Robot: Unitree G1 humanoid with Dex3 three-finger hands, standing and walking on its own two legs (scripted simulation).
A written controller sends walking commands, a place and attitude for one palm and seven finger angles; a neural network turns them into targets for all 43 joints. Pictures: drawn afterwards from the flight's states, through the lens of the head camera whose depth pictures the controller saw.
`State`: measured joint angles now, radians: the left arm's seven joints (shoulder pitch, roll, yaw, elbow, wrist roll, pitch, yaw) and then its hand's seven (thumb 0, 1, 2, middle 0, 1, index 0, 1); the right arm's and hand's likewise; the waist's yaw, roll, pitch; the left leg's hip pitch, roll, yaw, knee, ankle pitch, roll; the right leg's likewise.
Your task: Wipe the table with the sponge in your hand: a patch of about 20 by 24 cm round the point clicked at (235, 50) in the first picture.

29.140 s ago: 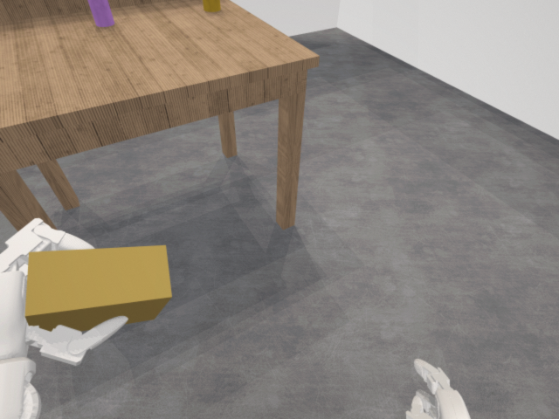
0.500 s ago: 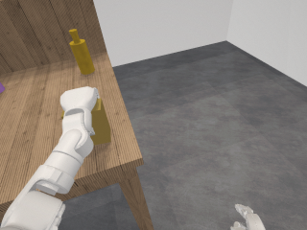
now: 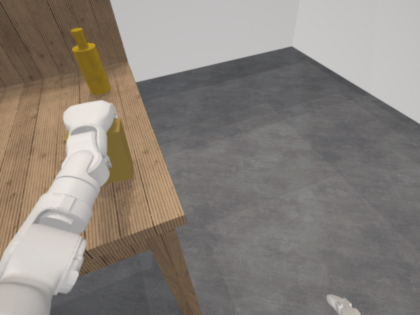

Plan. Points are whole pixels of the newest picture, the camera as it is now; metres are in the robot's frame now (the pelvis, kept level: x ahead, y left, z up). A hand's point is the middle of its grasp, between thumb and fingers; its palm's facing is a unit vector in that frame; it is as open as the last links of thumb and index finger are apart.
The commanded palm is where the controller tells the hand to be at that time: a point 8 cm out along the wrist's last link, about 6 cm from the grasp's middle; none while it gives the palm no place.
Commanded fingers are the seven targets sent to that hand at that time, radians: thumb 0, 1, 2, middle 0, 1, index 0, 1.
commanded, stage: wipe forward along the third lane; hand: left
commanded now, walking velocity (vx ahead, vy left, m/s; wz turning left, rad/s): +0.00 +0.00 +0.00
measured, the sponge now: (105, 160) +0.41 +0.25 +0.09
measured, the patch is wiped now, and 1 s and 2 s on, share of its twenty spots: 0.85 0.90 0.90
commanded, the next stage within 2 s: wipe back along the third lane in 0.46 s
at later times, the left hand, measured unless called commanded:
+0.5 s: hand (95, 123) +0.47 +0.28 +0.14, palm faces -0.08 +0.00 -1.00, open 10.2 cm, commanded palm +0.46 +0.29 +0.18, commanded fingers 0.00 0.10 1.30 -1.20 -1.60 -1.20 -1.60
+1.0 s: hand (93, 128) +0.46 +0.28 +0.14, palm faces +0.03 +0.01 -1.00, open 10.3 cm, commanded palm +0.41 +0.27 +0.17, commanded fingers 0.00 0.10 1.30 -1.20 -1.60 -1.20 -1.60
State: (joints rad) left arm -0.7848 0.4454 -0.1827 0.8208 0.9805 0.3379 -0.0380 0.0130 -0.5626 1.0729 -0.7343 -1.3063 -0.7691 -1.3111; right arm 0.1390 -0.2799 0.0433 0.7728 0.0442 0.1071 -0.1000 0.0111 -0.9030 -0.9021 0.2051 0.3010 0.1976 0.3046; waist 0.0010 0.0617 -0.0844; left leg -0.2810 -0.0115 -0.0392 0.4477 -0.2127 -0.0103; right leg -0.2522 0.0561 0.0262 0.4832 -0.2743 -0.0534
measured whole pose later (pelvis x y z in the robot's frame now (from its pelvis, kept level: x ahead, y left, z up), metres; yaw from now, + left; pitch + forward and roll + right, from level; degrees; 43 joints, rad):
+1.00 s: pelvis +0.03 +0.04 +0.00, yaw -1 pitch +5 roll +0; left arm -0.75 0.43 -0.21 0.71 0.97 0.47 0.03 0.00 -0.51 1.07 -0.66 -1.39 -0.69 -1.40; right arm 0.17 -0.27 0.02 0.75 0.06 0.14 -0.04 0.01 -0.90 -0.90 0.20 0.30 0.20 0.30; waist 0.01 0.06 -0.11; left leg -0.29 -0.05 0.00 0.46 -0.26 0.04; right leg -0.25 0.02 0.06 0.45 -0.30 -0.01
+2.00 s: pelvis +0.02 +0.01 +0.00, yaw -1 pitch +0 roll +1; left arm -0.34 0.38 -0.30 0.10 0.98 0.67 -0.02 0.00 -0.50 1.06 -0.65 -1.39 -0.68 -1.40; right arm 0.04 -0.29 0.06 0.70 0.06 0.14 -0.01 0.01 -0.90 -0.90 0.20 0.30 0.20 0.30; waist 0.08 0.11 -0.08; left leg -0.19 -0.03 0.00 0.47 -0.27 0.01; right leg -0.18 0.03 0.06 0.52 -0.34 -0.04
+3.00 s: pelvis +0.01 +0.01 +0.00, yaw -1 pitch -3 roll +1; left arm -0.11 0.52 -0.12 -0.12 0.88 0.63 -0.10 -0.01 -0.53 1.06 -0.70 -1.34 -0.73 -1.34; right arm 0.00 -0.30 0.06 0.70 0.04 0.15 -0.08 0.01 -0.90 -0.90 0.20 0.30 0.20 0.30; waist 0.10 0.10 -0.03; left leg -0.14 -0.02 -0.01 0.45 -0.24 0.00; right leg -0.13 0.05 0.05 0.49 -0.30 -0.05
